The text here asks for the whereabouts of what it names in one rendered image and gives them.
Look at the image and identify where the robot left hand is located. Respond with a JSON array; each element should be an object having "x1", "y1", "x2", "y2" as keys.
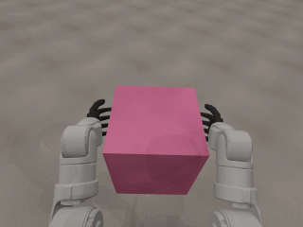
[{"x1": 87, "y1": 98, "x2": 112, "y2": 136}]

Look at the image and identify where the robot right hand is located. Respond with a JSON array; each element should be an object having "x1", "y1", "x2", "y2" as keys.
[{"x1": 200, "y1": 104, "x2": 223, "y2": 142}]

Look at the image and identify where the robot left upper arm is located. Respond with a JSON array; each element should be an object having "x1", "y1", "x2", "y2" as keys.
[{"x1": 49, "y1": 206, "x2": 104, "y2": 227}]

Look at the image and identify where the robot right upper arm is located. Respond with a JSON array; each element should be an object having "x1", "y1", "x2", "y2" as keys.
[{"x1": 207, "y1": 209, "x2": 261, "y2": 227}]

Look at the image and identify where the carton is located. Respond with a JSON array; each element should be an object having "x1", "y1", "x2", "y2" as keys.
[{"x1": 102, "y1": 85, "x2": 209, "y2": 195}]

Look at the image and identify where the right robot forearm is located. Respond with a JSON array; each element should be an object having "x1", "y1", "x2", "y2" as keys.
[{"x1": 208, "y1": 122, "x2": 263, "y2": 227}]

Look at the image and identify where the left robot forearm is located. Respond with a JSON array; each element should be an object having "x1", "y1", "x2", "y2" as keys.
[{"x1": 48, "y1": 117, "x2": 103, "y2": 227}]

